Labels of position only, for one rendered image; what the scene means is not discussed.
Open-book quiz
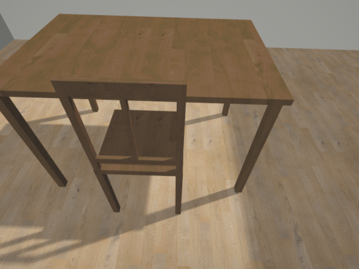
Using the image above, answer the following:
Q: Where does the chair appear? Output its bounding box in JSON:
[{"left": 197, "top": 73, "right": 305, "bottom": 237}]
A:
[{"left": 50, "top": 76, "right": 187, "bottom": 214}]

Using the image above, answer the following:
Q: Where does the table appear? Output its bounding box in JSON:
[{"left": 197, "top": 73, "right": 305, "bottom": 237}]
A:
[{"left": 0, "top": 14, "right": 294, "bottom": 192}]

